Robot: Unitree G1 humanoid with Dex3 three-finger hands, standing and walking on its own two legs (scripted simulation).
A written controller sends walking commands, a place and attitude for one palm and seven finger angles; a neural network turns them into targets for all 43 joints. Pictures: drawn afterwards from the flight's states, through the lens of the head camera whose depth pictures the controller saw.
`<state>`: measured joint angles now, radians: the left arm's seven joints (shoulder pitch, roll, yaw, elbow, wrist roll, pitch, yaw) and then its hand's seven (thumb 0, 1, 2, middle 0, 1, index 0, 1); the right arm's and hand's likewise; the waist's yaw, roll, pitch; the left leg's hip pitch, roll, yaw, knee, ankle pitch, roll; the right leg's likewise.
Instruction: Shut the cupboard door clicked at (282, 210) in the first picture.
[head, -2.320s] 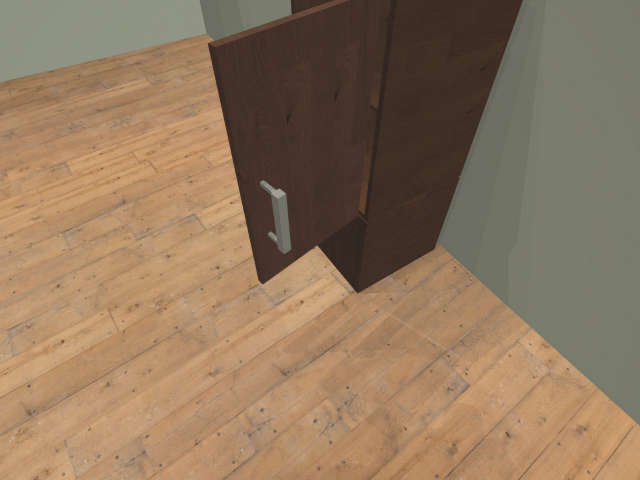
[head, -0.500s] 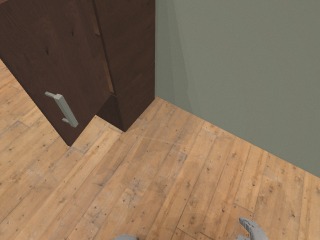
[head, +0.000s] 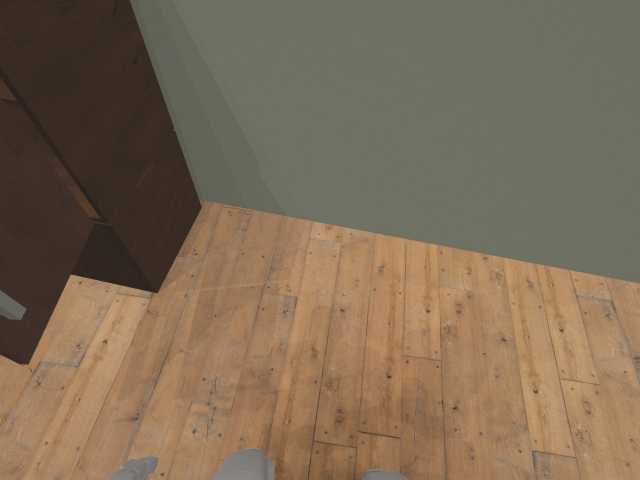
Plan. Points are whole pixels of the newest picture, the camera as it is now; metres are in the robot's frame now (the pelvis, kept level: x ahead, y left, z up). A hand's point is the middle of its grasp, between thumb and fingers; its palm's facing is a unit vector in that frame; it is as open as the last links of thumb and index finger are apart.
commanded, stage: walk around to get in front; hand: left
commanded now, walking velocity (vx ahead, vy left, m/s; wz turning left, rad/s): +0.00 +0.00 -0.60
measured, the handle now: out of the picture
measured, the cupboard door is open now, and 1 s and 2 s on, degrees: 100 100 100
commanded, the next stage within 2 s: none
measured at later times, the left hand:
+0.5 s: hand (233, 452) +0.17 +0.13 -0.15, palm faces -0.30 -0.91 -0.28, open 7.4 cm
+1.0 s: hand (281, 417) +0.22 +0.07 -0.15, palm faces -0.56 -0.80 -0.23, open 7.4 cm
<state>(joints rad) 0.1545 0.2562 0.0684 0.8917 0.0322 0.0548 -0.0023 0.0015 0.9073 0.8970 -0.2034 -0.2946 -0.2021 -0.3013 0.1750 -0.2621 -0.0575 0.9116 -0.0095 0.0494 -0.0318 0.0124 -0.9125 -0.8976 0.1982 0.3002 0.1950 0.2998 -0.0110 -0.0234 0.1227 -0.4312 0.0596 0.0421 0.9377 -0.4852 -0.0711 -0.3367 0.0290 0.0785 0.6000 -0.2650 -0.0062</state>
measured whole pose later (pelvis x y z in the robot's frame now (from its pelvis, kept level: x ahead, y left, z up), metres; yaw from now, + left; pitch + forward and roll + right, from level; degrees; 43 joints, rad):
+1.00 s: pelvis +0.01 -0.05 +0.01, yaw -37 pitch +1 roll -2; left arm 0.15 0.26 0.09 0.89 0.02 0.07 -0.04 0.00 0.91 0.90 -0.20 -0.29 -0.20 -0.30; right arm 0.22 -0.22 -0.03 0.89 -0.04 0.01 -0.02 0.01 -0.91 -0.90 0.20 0.30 0.20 0.30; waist 0.01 0.01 0.10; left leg -0.26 0.16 0.12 0.54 -0.29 -0.05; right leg -0.38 -0.01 -0.06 0.78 -0.44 0.04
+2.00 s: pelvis +0.04 -0.19 +0.00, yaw -72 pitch +2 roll -1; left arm 0.33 0.22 0.07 0.99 0.02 0.01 -0.03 0.00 0.90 0.90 -0.21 -0.30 -0.21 -0.30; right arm 0.15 -0.24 -0.04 0.86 -0.03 -0.04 0.00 0.01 -0.91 -0.90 0.20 0.30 0.20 0.30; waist 0.04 -0.03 0.04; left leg -0.34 0.05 0.04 0.53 -0.26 -0.05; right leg -0.20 0.07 0.12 0.59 -0.40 -0.03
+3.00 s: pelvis +0.04 -0.59 +0.00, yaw -84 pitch +0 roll +0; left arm 0.28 0.19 0.04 1.06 0.02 0.00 0.01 0.00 0.91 0.90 -0.20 -0.29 -0.20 -0.30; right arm 0.15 -0.17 -0.01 0.99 -0.03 -0.03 -0.02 0.00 -0.91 -0.90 0.20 0.30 0.20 0.30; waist 0.03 -0.02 0.07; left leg -0.37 0.00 0.04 0.57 -0.19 0.03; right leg -0.40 -0.02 -0.04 1.09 -0.49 0.03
